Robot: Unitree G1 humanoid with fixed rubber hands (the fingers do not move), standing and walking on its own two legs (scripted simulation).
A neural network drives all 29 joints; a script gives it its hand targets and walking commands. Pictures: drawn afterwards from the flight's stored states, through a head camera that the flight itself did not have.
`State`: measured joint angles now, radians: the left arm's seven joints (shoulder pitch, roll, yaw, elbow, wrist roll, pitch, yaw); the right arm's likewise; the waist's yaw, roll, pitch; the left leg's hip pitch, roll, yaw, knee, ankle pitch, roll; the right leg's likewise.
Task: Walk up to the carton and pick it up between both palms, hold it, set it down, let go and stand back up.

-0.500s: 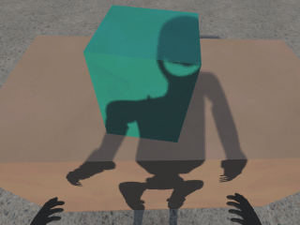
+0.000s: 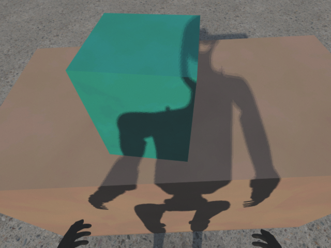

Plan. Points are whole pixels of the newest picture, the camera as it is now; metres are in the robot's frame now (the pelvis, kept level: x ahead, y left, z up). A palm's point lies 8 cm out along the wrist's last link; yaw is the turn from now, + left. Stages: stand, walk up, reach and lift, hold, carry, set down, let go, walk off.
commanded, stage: stand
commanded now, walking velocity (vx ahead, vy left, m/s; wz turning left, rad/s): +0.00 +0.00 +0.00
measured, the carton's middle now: (149, 93) +0.47 +0.04 +0.11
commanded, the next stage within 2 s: none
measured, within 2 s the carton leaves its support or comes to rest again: neither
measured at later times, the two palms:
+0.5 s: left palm out of the picture +0.14 +0.26 -0.09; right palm out of the picture +0.11 -0.26 -0.12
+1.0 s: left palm out of the picture +0.12 +0.29 -0.08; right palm out of the picture +0.08 -0.26 -0.12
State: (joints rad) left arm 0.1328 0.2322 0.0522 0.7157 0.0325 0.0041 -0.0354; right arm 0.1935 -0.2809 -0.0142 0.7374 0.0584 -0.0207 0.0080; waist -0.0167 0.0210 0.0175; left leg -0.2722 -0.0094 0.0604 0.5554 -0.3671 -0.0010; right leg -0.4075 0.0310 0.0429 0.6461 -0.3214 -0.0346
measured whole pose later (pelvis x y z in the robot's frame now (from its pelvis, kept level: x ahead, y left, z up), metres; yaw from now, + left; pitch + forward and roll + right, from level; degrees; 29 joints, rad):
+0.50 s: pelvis +0.00 +0.00 +0.00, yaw +0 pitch +4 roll +1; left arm 0.13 0.23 0.05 0.77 0.03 0.00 -0.03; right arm 0.19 -0.28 -0.01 0.78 0.06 -0.02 0.00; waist -0.02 0.02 0.00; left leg -0.25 -0.01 0.06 0.55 -0.37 0.01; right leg -0.38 0.03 0.04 0.63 -0.32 -0.03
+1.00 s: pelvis -0.01 +0.01 +0.01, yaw +0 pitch +2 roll +1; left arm 0.13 0.31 0.05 0.86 0.03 -0.03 -0.02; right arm 0.19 -0.28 -0.01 0.85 0.06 -0.02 -0.01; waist -0.02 0.02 -0.01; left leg -0.22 -0.01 0.06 0.52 -0.33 0.01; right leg -0.34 0.03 0.04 0.59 -0.28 -0.03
